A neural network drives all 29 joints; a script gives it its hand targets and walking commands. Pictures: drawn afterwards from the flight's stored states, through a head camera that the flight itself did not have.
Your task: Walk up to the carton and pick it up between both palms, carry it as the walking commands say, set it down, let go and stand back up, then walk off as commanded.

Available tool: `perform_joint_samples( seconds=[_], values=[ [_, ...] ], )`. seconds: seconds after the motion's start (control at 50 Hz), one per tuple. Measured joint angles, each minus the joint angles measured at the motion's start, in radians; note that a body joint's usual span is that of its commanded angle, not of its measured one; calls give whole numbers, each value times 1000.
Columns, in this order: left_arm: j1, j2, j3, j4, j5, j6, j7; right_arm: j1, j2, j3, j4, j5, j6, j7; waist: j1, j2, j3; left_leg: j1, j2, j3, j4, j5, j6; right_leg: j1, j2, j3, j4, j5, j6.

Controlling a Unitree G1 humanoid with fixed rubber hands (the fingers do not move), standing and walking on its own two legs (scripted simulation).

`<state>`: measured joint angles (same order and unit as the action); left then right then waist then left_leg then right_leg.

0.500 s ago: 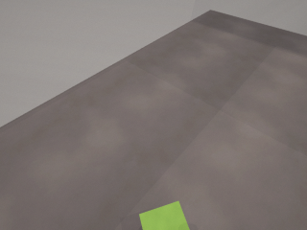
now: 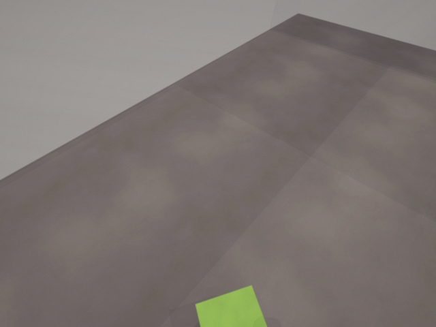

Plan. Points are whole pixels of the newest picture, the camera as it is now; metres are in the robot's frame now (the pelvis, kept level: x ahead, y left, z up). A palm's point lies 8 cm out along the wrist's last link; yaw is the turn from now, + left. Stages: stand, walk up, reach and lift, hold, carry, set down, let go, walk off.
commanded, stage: walk off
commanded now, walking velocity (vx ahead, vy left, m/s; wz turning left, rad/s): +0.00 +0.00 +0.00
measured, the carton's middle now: out of the picture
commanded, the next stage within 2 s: none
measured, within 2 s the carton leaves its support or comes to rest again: rests again in 1.78 s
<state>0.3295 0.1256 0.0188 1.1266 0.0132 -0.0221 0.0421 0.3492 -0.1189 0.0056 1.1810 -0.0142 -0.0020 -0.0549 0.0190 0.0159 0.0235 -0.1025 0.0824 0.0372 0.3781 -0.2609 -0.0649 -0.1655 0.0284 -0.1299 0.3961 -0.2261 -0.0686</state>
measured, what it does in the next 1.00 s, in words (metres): lifts its right foot, turning left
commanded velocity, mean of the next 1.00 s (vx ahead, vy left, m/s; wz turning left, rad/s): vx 0.00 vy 0.00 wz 0.53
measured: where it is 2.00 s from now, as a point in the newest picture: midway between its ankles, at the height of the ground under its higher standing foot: outside the picture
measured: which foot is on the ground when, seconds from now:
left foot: down 0.00-1.00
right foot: down 0.00-0.50, up 0.52-1.00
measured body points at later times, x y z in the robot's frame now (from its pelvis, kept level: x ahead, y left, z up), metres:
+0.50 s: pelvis -0.02 +0.04 -0.02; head +0.00 +0.07 +0.43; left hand -0.05 +0.31 -0.18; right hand +0.06 -0.19 -0.16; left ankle -0.04 +0.14 -0.74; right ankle +0.00 -0.07 -0.74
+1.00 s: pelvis -0.04 +0.03 +0.00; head +0.00 +0.05 +0.45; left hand -0.02 +0.31 -0.13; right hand +0.09 -0.20 -0.14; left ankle -0.04 +0.14 -0.74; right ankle +0.00 -0.10 -0.71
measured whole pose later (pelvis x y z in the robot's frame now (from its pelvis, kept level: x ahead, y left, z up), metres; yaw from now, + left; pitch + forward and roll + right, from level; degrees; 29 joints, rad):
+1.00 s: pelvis -0.04 +0.03 +0.00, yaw +25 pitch +2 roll -1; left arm 0.10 0.21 0.05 0.87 0.00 0.03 0.04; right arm 0.30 -0.24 -0.09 0.89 -0.03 0.03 -0.01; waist -0.06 0.02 0.05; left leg -0.33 -0.07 -0.11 0.45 -0.15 0.04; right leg -0.36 0.00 0.00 0.74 -0.41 0.07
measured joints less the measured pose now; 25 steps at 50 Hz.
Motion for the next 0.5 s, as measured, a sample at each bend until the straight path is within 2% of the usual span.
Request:
perform_joint_samples(
  seconds=[0.16, 0.24, 0.3, 0.36, 0.4, 0.44, 0.5],
  values=[
    [-10, 23, 7, -16, 0, -3, 0, -6, -21, -4, -22, -1, -4, 1, -2, 0, 4, -6, 0, 0, 10, -3, 1, -4, -1, 0, 7, -2, 0],
    [-29, 28, 12, -35, -3, 5, 8, -10, -24, -4, -51, 1, 4, 4, -11, 6, 5, -51, -1, -25, 67, -21, 3, -25, -6, -22, 33, -13, 2],
    [-47, 39, 26, -57, 0, 14, 20, -20, -30, -11, -87, -3, 11, 7, -21, 7, 10, -124, -3, -18, 181, -43, 19, -53, -23, -53, 82, -37, 3],
    [-62, 60, 37, -81, 10, 24, 31, -36, -34, -25, -124, -12, 24, 15, -18, -9, 10, -226, -16, 16, 403, -198, 44, -83, -59, -86, 136, -64, 8],
    [-66, 77, 40, -90, 18, 28, 37, -56, -34, -35, -149, -17, 30, 22, -13, -23, 9, -268, -20, 38, 486, -253, 55, -96, -83, -103, 154, -71, 19],
    [-69, 94, 42, -94, 22, 33, 38, -76, -32, -43, -174, -17, 26, 26, -11, -40, 8, -271, -24, 56, 460, -237, 57, -108, -110, -117, 179, -80, 35],
    [-69, 115, 44, -101, 14, 38, 32, -87, -36, -55, -207, -17, 14, 27, -15, -57, 2, -213, -43, 83, 283, -98, 62, -143, -164, -135, 271, -125, 69]
  ],
)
